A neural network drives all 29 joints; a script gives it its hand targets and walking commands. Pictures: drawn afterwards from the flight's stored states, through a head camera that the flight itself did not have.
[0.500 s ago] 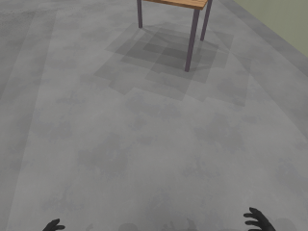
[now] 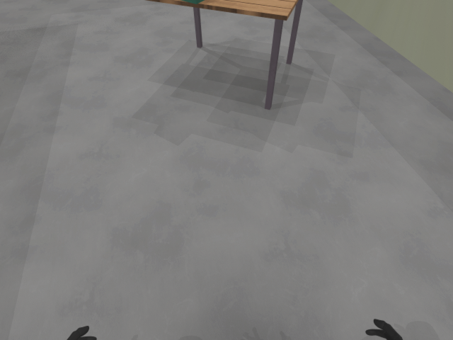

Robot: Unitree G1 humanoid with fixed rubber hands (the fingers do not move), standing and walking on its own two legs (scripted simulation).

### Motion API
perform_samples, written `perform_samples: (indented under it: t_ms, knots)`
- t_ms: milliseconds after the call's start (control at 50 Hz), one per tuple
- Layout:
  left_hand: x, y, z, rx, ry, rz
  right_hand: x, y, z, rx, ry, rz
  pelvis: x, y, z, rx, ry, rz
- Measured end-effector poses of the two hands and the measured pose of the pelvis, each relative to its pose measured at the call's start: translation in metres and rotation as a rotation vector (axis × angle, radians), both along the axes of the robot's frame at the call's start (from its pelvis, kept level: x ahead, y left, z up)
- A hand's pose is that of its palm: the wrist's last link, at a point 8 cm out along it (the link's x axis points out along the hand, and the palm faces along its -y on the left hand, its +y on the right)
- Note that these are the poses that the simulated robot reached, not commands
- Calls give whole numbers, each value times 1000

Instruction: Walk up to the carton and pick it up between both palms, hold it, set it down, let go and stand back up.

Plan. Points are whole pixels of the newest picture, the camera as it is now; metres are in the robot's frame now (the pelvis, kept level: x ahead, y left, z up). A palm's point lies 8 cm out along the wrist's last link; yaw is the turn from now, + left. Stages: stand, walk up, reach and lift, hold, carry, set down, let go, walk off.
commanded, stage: stand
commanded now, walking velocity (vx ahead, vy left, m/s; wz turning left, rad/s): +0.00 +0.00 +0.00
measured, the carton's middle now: out of the picture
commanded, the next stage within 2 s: walk up in 0.46 s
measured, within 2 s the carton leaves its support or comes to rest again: neither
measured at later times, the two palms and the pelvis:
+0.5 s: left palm out of the picture +0.10 +0.30 -0.10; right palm out of the picture +0.08 -0.30 -0.12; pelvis +0.00 +0.00 +0.00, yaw -1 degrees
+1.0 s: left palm out of the picture +0.14 +0.45 -0.10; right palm (380, 321) +0.16 -0.27 -0.10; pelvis +0.06 +0.08 -0.02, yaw -5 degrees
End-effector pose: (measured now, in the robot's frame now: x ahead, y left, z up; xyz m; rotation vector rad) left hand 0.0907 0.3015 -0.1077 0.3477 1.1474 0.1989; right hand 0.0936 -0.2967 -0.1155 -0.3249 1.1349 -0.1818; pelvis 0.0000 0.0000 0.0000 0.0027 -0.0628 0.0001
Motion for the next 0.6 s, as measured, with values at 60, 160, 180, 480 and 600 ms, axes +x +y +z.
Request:
perform_samples:
  t_ms: [60,160,180,480,600]
  knots:
    - [-1,-2,1,1,10,-2,-2,-2,-1,3,4,-7,0,-1,0,-1,2,-2]
    - [1,-2,3,8,7,-3,-7,-3,-4,12,20,-16,1,-3,1,-3,8,-7]
    - [1,-2,3,10,7,-3,-8,-3,-4,11,26,-18,2,-4,1,-3,9,-8]
    - [5,-2,4,18,13,-5,-12,-5,-4,14,31,-26,2,-5,1,0,8,-13]
    - [7,-3,4,14,10,-14,-9,-3,-4,13,29,-21,2,-5,2,-1,9,-13]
